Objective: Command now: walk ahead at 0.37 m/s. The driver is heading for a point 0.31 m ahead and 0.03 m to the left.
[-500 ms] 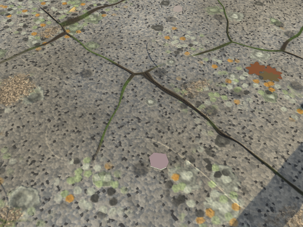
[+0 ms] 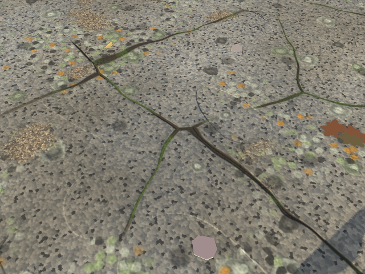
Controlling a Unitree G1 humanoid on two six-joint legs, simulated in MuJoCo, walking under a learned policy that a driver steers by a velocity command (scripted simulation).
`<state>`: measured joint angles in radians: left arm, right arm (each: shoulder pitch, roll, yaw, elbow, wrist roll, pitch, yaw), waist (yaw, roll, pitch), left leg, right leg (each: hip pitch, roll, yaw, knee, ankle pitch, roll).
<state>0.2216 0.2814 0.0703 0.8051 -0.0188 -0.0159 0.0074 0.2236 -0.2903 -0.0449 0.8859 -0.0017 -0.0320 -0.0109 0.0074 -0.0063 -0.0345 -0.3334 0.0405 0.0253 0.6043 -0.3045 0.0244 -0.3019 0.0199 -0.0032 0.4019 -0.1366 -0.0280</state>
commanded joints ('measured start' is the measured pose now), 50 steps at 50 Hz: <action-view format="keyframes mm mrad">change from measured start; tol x32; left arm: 1 -127 81 15 -80 -2 -12 3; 50 -100 46 -19 185 20 6 16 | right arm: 1 189 -77 -22 28 -1 -15 1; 50 15 -51 -15 82 -3 8 -26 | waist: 1 -113 -47 -5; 3 -111 299 106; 19 -79 152 86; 25 41 -179 -400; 50 -16 26 5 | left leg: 1 270 8 -24 -159 -36 53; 4 253 363 -657 -509 -531 231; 22 267 112 -62 -81 707 39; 24 -146 -59 -40 464 -331 -70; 26 -215 -7 -115 599 -373 -80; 38 170 84 -107 -197 47 3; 50 137 25 -58 -180 261 -15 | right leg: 1 -221 -138 156 -62 -446 -87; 5 -625 -64 93 557 -204 -24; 19 -195 -26 -20 117 151 9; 24 699 -438 413 122 914 -318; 37 -160 -137 112 -152 -380 -62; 50 127 -54 12 33 129 -10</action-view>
